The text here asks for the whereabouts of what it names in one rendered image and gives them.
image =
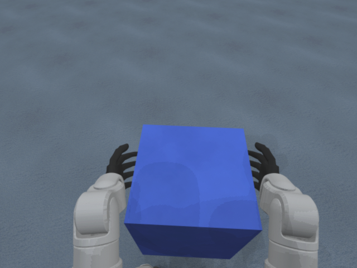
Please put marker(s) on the right robot hand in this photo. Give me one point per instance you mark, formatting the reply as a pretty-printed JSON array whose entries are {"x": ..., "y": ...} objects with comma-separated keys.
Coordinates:
[{"x": 267, "y": 166}]

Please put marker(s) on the left robot forearm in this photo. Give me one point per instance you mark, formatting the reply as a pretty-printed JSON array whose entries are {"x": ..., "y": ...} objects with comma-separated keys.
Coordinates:
[{"x": 96, "y": 224}]

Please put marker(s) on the right robot forearm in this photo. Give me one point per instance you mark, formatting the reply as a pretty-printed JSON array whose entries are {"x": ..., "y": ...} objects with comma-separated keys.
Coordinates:
[{"x": 293, "y": 224}]

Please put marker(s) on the left robot hand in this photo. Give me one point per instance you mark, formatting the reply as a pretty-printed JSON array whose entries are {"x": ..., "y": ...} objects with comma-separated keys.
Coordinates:
[{"x": 116, "y": 166}]

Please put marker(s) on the carton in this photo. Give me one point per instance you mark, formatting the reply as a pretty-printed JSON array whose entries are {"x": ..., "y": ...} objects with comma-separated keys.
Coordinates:
[{"x": 192, "y": 193}]

